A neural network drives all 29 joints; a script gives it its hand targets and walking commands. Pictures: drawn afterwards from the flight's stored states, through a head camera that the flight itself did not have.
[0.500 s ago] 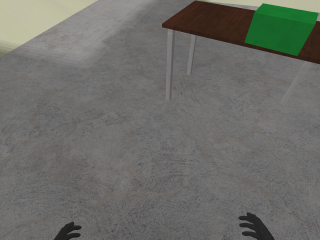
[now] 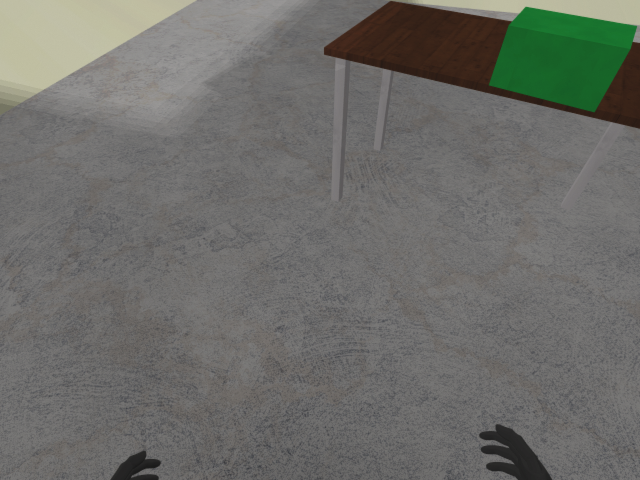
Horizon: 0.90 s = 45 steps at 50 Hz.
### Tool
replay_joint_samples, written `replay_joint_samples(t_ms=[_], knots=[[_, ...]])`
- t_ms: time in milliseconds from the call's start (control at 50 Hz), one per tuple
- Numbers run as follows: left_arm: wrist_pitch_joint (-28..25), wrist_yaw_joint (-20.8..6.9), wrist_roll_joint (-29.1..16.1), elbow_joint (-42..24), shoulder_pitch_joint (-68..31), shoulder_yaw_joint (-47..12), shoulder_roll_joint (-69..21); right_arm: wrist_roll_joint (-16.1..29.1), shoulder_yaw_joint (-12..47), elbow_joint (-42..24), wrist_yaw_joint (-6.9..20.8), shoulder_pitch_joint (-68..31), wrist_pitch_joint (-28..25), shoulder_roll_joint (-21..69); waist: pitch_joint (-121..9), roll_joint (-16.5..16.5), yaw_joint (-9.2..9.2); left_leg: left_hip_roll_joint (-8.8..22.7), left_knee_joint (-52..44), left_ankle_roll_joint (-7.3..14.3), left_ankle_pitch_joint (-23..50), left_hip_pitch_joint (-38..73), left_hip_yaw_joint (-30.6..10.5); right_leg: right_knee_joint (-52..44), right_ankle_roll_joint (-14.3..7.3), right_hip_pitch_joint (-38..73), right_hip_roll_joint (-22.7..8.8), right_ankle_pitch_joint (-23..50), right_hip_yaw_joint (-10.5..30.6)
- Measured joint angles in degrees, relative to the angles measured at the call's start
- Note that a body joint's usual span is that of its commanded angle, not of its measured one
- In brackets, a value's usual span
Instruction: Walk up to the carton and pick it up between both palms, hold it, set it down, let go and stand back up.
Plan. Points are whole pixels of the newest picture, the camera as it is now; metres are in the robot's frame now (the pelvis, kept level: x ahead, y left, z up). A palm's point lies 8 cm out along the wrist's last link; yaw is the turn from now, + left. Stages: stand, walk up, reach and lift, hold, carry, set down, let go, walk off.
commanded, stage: stand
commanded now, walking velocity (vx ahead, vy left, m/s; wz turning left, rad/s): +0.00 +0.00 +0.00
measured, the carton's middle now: (558, 57) +1.15 -0.68 +0.02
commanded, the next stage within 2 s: walk up in 0.62 s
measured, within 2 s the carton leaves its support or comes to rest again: neither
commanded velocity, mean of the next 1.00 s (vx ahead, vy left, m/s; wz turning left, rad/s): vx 0.00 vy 0.00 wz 0.00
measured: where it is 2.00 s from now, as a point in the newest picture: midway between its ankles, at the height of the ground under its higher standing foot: outside the picture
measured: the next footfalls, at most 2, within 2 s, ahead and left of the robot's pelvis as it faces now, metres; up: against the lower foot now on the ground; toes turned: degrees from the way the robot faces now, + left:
right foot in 1.12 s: +0.10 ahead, -0.21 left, +0.00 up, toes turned -5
left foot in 1.50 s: +0.22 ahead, +0.00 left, +0.00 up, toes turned -5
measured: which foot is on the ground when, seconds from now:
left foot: down 0.00-1.00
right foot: down 0.00-0.82, up 0.84-1.00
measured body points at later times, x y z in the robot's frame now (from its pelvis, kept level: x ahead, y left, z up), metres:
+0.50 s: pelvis +0.00 +0.00 +0.00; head +0.01 +0.00 +0.45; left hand +0.14 +0.27 -0.10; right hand +0.16 -0.25 -0.09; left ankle -0.01 +0.12 -0.72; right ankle -0.01 -0.12 -0.72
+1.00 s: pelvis +0.00 -0.03 +0.00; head +0.01 -0.03 +0.45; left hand +0.13 +0.27 -0.10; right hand +0.10 -0.33 -0.08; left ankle -0.01 +0.12 -0.72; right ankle +0.03 -0.18 -0.69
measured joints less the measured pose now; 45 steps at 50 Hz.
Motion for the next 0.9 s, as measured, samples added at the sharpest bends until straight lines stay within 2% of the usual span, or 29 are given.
replay_joint_samples(t_ms=[800,840,900], knots=[[-0.4,0.0,0.0,3.5,0.0,0.0,0.6,0.0,0.0,1.1,-0.1,0.5,-0.3,-0.3,-0.2,0.0,0.00,0.0,0.0,0.0,0.6,0.0,0.0,0.0,0.0,0.0,0.0,0.6,0.0],[-0.4,-1.3,0.0,3.5,0.3,0.0,1.0,0.0,0.0,1.1,0.0,1.3,-1.3,-0.8,-0.3,0.0,-0.02,0.0,0.0,0.0,0.5,0.2,0.0,0.5,-0.7,-0.1,0.0,0.3,0.0],[0.0,-3.2,0.0,3.5,1.3,0.0,2.7,0.0,0.0,1.1,-0.2,3.7,-3.0,-2.7,-0.3,0.5,-0.06,1.3,0.0,0.0,0.0,0.8,0.1,9.5,-0.9,-3.9,0.0,-1.2,-0.1]])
